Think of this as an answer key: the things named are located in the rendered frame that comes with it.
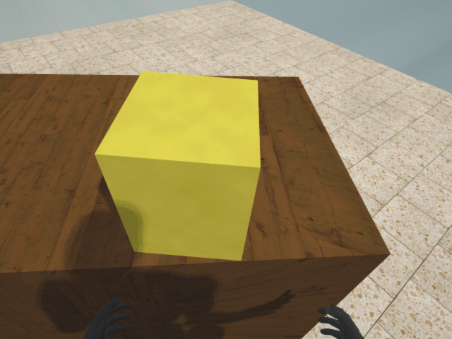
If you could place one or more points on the left robot hand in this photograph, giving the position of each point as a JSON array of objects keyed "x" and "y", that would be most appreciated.
[{"x": 99, "y": 327}]

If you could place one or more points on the pedestal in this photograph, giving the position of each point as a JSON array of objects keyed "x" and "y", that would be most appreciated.
[{"x": 64, "y": 251}]

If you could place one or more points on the carton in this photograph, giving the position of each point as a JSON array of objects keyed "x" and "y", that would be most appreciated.
[{"x": 181, "y": 161}]

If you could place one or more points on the right robot hand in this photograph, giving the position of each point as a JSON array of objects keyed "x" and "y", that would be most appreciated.
[{"x": 348, "y": 329}]

